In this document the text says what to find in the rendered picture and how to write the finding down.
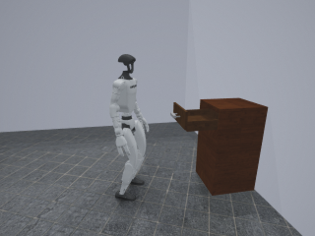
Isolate robot left forearm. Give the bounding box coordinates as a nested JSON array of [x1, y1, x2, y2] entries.
[[134, 99, 143, 119]]

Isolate left robot foot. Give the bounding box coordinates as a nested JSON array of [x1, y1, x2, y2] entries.
[[131, 177, 145, 185]]

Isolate cabinet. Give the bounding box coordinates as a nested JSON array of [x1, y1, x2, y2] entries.
[[196, 97, 268, 196]]

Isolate drawer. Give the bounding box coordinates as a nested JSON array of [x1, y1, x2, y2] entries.
[[173, 102, 219, 132]]

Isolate right robot thigh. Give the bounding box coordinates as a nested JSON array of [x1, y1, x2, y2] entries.
[[121, 125, 138, 171]]

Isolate right robot upper arm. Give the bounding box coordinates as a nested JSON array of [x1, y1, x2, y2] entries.
[[109, 79, 125, 112]]

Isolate robot right forearm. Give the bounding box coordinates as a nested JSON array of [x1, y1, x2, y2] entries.
[[109, 104, 124, 137]]

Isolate handle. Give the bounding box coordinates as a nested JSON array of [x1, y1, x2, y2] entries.
[[170, 112, 181, 119]]

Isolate left robot hand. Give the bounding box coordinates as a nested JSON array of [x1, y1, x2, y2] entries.
[[138, 117, 149, 132]]

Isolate right robot hand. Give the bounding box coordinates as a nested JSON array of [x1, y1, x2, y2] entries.
[[115, 135, 131, 157]]

